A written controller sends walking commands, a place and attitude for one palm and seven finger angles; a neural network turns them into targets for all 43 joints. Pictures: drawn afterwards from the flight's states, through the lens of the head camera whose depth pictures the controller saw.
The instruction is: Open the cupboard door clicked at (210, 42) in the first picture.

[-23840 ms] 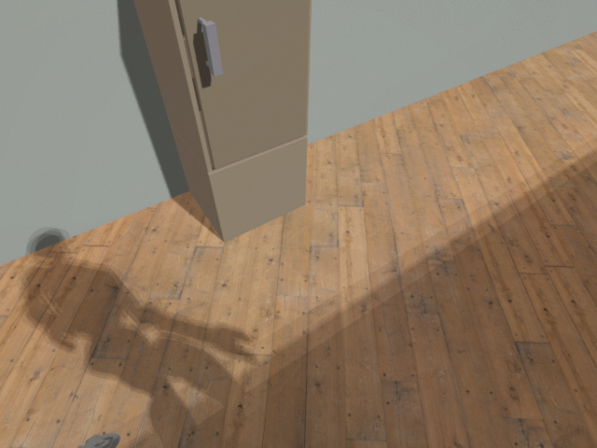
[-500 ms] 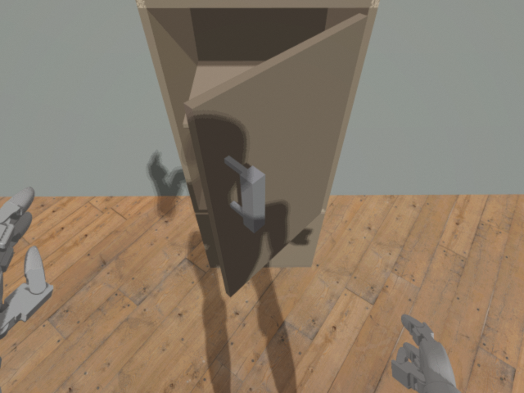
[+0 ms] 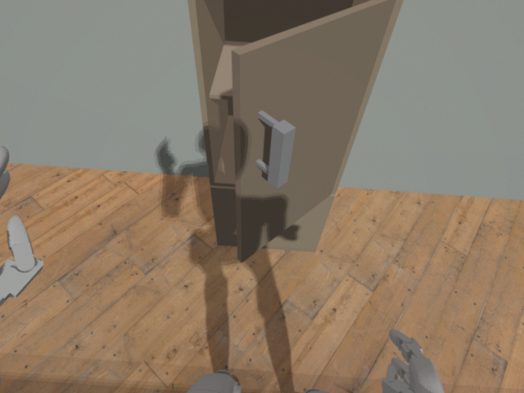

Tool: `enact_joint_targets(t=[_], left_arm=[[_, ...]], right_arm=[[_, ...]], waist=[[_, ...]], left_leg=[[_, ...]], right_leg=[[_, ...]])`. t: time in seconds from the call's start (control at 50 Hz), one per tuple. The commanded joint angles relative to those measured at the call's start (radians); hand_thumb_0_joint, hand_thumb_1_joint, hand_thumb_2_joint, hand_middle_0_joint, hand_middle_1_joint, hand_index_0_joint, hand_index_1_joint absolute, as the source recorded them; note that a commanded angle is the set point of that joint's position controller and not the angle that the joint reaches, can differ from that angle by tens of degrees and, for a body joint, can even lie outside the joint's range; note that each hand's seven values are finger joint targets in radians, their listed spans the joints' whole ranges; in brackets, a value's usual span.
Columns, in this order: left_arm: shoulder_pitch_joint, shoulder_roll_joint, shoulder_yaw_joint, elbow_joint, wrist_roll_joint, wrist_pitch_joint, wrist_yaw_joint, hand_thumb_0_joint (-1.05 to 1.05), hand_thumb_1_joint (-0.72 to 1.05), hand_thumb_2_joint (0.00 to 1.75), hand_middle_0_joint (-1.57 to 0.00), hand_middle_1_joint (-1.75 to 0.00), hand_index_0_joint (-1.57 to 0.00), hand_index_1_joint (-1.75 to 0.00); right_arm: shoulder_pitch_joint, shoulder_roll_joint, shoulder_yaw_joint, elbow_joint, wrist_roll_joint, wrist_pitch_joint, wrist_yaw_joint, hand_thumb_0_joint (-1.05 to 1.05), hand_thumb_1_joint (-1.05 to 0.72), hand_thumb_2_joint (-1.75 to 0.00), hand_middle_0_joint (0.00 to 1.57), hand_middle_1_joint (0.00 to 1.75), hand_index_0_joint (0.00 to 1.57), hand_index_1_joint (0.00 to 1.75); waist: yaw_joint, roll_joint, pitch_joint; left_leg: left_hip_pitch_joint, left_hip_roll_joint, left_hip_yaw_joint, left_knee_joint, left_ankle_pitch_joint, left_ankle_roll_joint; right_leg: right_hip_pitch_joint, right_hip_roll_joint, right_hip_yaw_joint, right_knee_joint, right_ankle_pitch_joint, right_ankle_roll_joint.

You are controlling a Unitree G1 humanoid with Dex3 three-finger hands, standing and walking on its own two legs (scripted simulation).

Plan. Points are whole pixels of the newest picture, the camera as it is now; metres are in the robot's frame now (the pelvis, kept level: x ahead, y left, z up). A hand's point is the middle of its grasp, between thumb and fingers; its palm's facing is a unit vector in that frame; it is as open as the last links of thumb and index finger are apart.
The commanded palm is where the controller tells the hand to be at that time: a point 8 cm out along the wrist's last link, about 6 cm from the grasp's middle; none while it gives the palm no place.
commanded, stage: step back with the hand held close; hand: left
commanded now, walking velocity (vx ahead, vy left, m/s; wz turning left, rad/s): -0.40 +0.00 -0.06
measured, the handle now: (271, 149) +0.49 +0.03 +0.09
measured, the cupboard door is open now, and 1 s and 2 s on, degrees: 45 45 45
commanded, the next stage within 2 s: stop stepping back and stand still in 0.28 s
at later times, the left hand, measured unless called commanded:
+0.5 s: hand (29, 340) +0.13 +0.22 +0.18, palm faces +0.26 -0.84 -0.47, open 7.4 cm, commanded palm +0.08 +0.27 +0.20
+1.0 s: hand out of the picture +0.05 +0.26 +0.18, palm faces +0.40 -0.81 -0.42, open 7.4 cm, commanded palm +0.00 +0.30 +0.20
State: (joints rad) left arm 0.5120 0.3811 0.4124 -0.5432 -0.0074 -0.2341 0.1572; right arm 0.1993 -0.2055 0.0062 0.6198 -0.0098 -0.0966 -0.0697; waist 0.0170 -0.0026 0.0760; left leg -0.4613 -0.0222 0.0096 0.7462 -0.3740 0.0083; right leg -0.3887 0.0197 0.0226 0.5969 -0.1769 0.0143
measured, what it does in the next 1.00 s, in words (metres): walks backwards: right foot, then left foot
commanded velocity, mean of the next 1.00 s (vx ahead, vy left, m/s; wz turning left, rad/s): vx -0.05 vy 0.03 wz -0.01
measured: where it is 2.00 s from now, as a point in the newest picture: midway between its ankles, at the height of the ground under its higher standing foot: outside the picture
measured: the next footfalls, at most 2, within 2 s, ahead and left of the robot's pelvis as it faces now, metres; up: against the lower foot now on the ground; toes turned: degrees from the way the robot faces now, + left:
right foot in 0.38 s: -0.14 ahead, -0.10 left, +0.00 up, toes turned -7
left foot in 0.52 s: +0.05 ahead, +0.06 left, +0.00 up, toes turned -6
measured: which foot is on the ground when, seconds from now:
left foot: down 0.00-0.40, up 0.42-0.50, down 0.52-0.70, up 0.72-0.90, down 0.92-1.00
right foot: down 0.00-0.06, up 0.08-0.36, down 0.38-1.00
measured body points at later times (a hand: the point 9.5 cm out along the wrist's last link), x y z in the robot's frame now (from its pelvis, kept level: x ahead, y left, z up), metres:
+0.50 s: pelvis -0.10 -0.01 +0.01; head -0.08 +0.01 +0.46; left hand +0.11 +0.26 +0.21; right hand +0.06 -0.25 -0.07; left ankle +0.02 +0.07 -0.71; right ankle -0.22 -0.13 -0.72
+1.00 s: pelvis -0.16 +0.01 +0.02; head -0.18 +0.01 +0.47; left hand +0.02 +0.30 +0.20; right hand -0.05 -0.25 -0.08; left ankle -0.13 +0.13 -0.72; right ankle -0.18 -0.10 -0.72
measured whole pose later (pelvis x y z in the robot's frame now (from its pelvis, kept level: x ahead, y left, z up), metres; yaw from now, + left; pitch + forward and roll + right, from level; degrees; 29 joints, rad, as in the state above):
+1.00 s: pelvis -0.16 +0.01 +0.02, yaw -4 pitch -2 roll +0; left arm 0.51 0.37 0.39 -0.40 -0.02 -0.20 0.15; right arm 0.28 -0.23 -0.01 0.70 -0.01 -0.14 -0.09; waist 0.00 0.00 -0.02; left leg -0.23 0.03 0.04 0.52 -0.25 -0.01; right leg -0.19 0.00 -0.05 0.53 -0.30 -0.02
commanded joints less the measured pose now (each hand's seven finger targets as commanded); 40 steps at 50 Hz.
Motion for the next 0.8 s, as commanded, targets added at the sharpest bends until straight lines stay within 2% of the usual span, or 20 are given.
enact_joint_targets(t=[0.0, 0.04, 0.06, 0.1, 0.26, 0.3, 0.34, 0.36, 0.38, 0.42, 0.46, 0.5, 0.54, 0.58, 0.64, 0.66, 0.68, 0.7, 0.74, 0.78], left_arm=[[-0.066, 0.24, 0.155, -0.225, -0.019, -0.053, 0.028, 0.0, 0.9, 0.9, -0.2, -0.3, -0.2, -0.3], [-0.033, 0.269, 0.219, -0.27, -0.002, -0.087, 0.024, 0.0, 0.9, 0.9, -0.2, -0.3, -0.2, -0.3], [-0.036, 0.271, 0.232, -0.283, -0.002, -0.09, 0.023, 0.0, 0.9, 0.9, -0.2, -0.3, -0.2, -0.3], [-0.009, 0.233, 0.199, -0.246, -0.02, -0.075, 0.019, 0.0, 0.9, 0.9, -0.2, -0.3, -0.2, -0.3], [-0.033, 0.187, 0.079, -0.212, -0.057, -0.027, 0.021, 0.0, 0.9, 0.9, -0.2, -0.3, -0.2, -0.3], [-0.032, 0.228, 0.111, -0.211, -0.069, -0.044, 0.01, 0.0, 0.9, 0.9, -0.2, -0.3, -0.2, -0.3], [-0.025, 0.32, 0.175, -0.238, -0.068, -0.064, 0.01, 0.0, 0.9, 0.9, -0.2, -0.3, -0.2, -0.3], [-0.066, 0.339, 0.188, -0.238, -0.064, -0.078, 0.015, 0.0, 0.9, 0.9, -0.2, -0.3, -0.2, -0.3], [-0.083, 0.353, 0.196, -0.206, -0.042, -0.082, 0.017, 0.0, 0.9, 0.9, -0.2, -0.3, -0.2, -0.3], [0.009, 0.281, 0.165, -0.141, -0.043, -0.027, -0.001, 0.0, 0.9, 0.9, -0.2, -0.3, -0.2, -0.3], [0.046, 0.262, 0.163, -0.152, -0.059, 0.004, -0.004, 0.0, 0.9, 0.9, -0.2, -0.3, -0.2, -0.3], [0.047, 0.27, 0.166, -0.19, -0.069, -0.004, -0.005, 0.0, 0.9, 0.9, -0.2, -0.3, -0.2, -0.3], [0.058, 0.283, 0.174, -0.179, -0.068, -0.022, -0.002, 0.0, 0.9, 0.9, -0.2, -0.3, -0.2, -0.3], [0.032, 0.278, 0.179, -0.218, -0.055, -0.027, 0.008, 0.0, 0.9, 0.9, -0.2, -0.3, -0.2, -0.3], [0.106, 0.264, 0.169, -0.199, -0.047, -0.013, 0.006, 0.0, 0.9, 0.9, -0.2, -0.3, -0.2, -0.3], [0.126, 0.252, 0.156, -0.173, -0.041, -0.012, 0.003, 0.0, 0.9, 0.9, -0.2, -0.3, -0.2, -0.3], [0.115, 0.253, 0.153, -0.171, -0.046, -0.01, 0.003, 0.0, 0.9, 0.9, -0.2, -0.3, -0.2, -0.3], [0.056, 0.244, 0.153, -0.176, -0.047, -0.007, 0.007, 0.0, 0.9, 0.9, -0.2, -0.3, -0.2, -0.3], [-0.061, 0.216, 0.116, -0.103, -0.034, -0.015, 0.011, 0.0, 0.9, 0.9, -0.2, -0.3, -0.2, -0.3], [-0.078, 0.204, 0.1, -0.01, -0.013, -0.03, 0.013, 0.0, 0.9, 0.9, -0.2, -0.3, -0.2, -0.3]], right_arm=[[-0.089, -0.134, -0.051, -0.158, 0.006, -0.044, -0.02, 0.0, -0.9, -0.9, 0.2, 0.3, 0.2, 0.3], [-0.127, -0.164, -0.068, -0.177, -0.006, -0.069, -0.03, 0.0, -0.9, -0.9, 0.2, 0.3, 0.2, 0.3], [-0.097, -0.127, -0.075, -0.17, -0.016, -0.087, -0.026, 0.0, -0.9, -0.9, 0.2, 0.3, 0.2, 0.3], [-0.089, -0.126, -0.086, -0.15, -0.007, -0.106, -0.005, 0.0, -0.9, -0.9, 0.2, 0.3, 0.2, 0.3], [-0.094, -0.124, -0.055, -0.098, -0.018, -0.109, 0.004, 0.0, -0.9, -0.9, 0.2, 0.3, 0.2, 0.3], [-0.089, -0.12, -0.055, -0.099, -0.018, -0.091, 0.008, 0.0, -0.9, -0.9, 0.2, 0.3, 0.2, 0.3], [-0.091, -0.095, -0.045, -0.095, -0.015, -0.061, 0.01, 0.0, -0.9, -0.9, 0.2, 0.3, 0.2, 0.3], [-0.136, -0.088, -0.026, -0.109, -0.019, -0.069, 0.005, 0.0, -0.9, -0.9, 0.2, 0.3, 0.2, 0.3], [-0.123, -0.091, -0.016, -0.104, -0.028, -0.081, 0.003, 0.0, -0.9, -0.9, 0.2, 0.3, 0.2, 0.3], [-0.114, -0.096, -0.031, -0.142, 0.013, -0.065, -0.012, 0.0, -0.9, -0.9, 0.2, 0.3, 0.2, 0.3], [-0.106, -0.104, -0.02, -0.144, 0.014, -0.054, -0.026, 0.0, -0.9, -0.9, 0.2, 0.3, 0.2, 0.3], [-0.077, -0.14, -0.033, -0.144, 0.014, -0.071, -0.028, 0.0, -0.9, -0.9, 0.2, 0.3, 0.2, 0.3], [-0.071, -0.139, -0.036, -0.14, -0.006, -0.111, -0.019, 0.0, -0.9, -0.9, 0.2, 0.3, 0.2, 0.3], [-0.065, -0.124, -0.033, -0.137, -0.017, -0.119, -0.014, 0.0, -0.9, -0.9, 0.2, 0.3, 0.2, 0.3], [-0.07, -0.135, -0.042, -0.155, -0.009, -0.097, -0.009, 0.0, -0.9, -0.9, 0.2, 0.3, 0.2, 0.3], [-0.064, -0.117, -0.044, -0.157, -0.007, -0.08, -0.005, 0.0, -0.9, -0.9, 0.2, 0.3, 0.2, 0.3], [-0.06, -0.126, -0.058, -0.146, -0.002, -0.071, -0.004, 0.0, -0.9, -0.9, 0.2, 0.3, 0.2, 0.3], [-0.049, -0.13, -0.061, -0.121, -0.005, -0.065, -0.008, 0.0, -0.9, -0.9, 0.2, 0.3, 0.2, 0.3], [-0.02, -0.126, -0.049, -0.087, -0.004, -0.072, -0.013, 0.0, -0.9, -0.9, 0.2, 0.3, 0.2, 0.3], [-0.034, -0.119, -0.041, -0.082, 0.002, -0.091, -0.03, 0.0, -0.9, -0.9, 0.2, 0.3, 0.2, 0.3]], waist=[[-0.027, 0.031, -0.089], [-0.006, 0.428, -0.169], [-0.016, 0.34, -0.201], [-0.007, 0.119, -0.2], [-0.01, 0.262, -0.238], [-0.001, 0.185, -0.267], [-0.009, -0.022, -0.279], [0.008, -0.072, -0.228], [-0.003, -0.093, -0.204], [-0.013, -0.25, -0.219], [-0.042, -0.038, -0.213], [-0.027, 0.19, -0.251], [-0.013, 0.274, -0.223], [-0.006, 0.251, -0.171], [-0.01, 0.216, -0.152], [-0.019, 0.042, -0.14], [-0.018, -0.149, -0.111], [-0.02, -0.195, -0.043], [-0.057, -0.095, -0.042], [-0.037, -0.059, -0.034]], left_leg=[[0.13, 0.076, -0.126, -0.277, -0.058, 0.028], [-0.24, 0.354, -0.459, -0.655, -0.36, 0.131], [-0.251, 0.395, -0.483, -0.713, -0.383, 0.163], [-0.013, 0.347, -0.37, -0.562, -0.121, 0.163], [0.247, 0.242, -0.165, -0.635, 0.033, 0.039], [0.31, 0.207, -0.106, -0.52, 0.2, -0.007], [0.366, 0.109, -0.026, -0.183, 0.21, -0.043], [0.285, 0.053, 0.008, -0.042, 0.085, -0.053], [0.217, 0.038, 0.024, 0.026, 0.052, -0.058], [0.1, 0.012, 0.017, 0.044, 0.104, -0.025], [0.261, 0.004, 0.028, -0.159, 0.359, -0.008], [0.403, 0.133, -0.131, -0.328, 0.6, 0.054], [0.316, 0.237, -0.364, -0.522, 0.275, 0.094], [0.092, 0.221, -0.32, -0.665, -0.184, 0.05], [-0.055, 0.095, -0.11, -0.54, -0.206, -0.018], [0.025, 0.022, -0.03, -0.27, -0.08, -0.026], [0.125, -0.022, -0.035, 0.069, 0.023, -0.041], [0.041, 0.002, -0.06, 0.252, 0.05, -0.042], [0.002, 0.059, -0.058, 0.244, 0.045, -0.034], [0.048, 0.071, -0.004, 0.017, 0.044, -0.007]], right_leg=[[-0.12, -0.11, 0.114, -0.153, -0.183, -0.053], [0.258, 0.078, -0.02, 0.371, -0.227, 0.011], [0.263, 0.099, 0.024, 0.599, -0.285, 0.007], [0.065, 0.066, 0.054, 0.6, -0.316, -0.003], [0.165, 0.069, -0.079, -0.004, -0.377, -0.041], [0.196, 0.028, -0.047, -0.282, -0.227, -0.072], [0.037, -0.214, 0.181, -0.396, -0.007, -0.156], [-0.007, -0.299, 0.211, -0.397, 0.145, -0.166], [0.012, -0.326, 0.197, -0.354, 0.271, -0.173], [0.209, -0.226, 0.038, -0.182, 0.625, -0.109], [0.154, -0.16, -0.03, -0.106, 0.517, -0.055], [0.094, -0.013, -0.076, 0.018, 0.061, 0.006], [0.066, 0.034, -0.025, 0.126, -0.371, -0.011], [0.224, 0.035, -0.044, 0.095, -0.385, -0.034], [0.387, 0.024, -0.084, -0.181, -0.301, -0.058], [0.241, -0.102, 0.058, -0.341, -0.354, -0.097], [-0.037, -0.297, 0.342, -0.496, -0.552, -0.173], [-0.118, -0.364, 0.389, -0.518, -0.527, -0.215], [-0.074, -0.305, 0.23, -0.434, -0.401, -0.164], [0.03, -0.253, 0.154, -0.37, -0.228, -0.138]])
